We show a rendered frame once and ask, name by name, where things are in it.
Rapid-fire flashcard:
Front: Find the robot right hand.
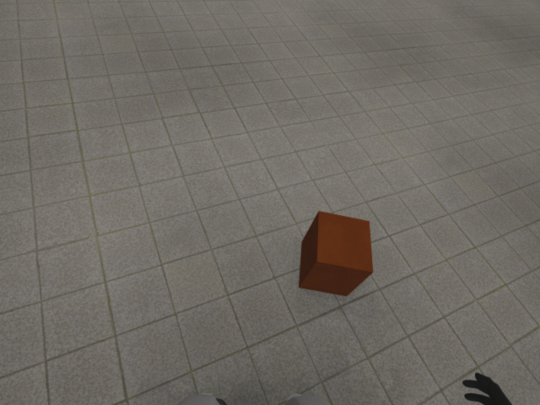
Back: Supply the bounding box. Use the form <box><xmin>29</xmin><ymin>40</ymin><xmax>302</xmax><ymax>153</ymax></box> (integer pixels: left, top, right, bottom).
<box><xmin>462</xmin><ymin>373</ymin><xmax>512</xmax><ymax>405</ymax></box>

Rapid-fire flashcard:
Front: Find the right robot shin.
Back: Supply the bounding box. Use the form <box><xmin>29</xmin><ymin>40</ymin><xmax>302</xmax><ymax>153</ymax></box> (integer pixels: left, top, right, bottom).
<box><xmin>286</xmin><ymin>394</ymin><xmax>301</xmax><ymax>402</ymax></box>

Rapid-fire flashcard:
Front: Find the carton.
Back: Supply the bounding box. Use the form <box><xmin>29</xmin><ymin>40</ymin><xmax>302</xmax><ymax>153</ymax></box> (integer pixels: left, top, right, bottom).
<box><xmin>299</xmin><ymin>211</ymin><xmax>373</xmax><ymax>296</ymax></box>

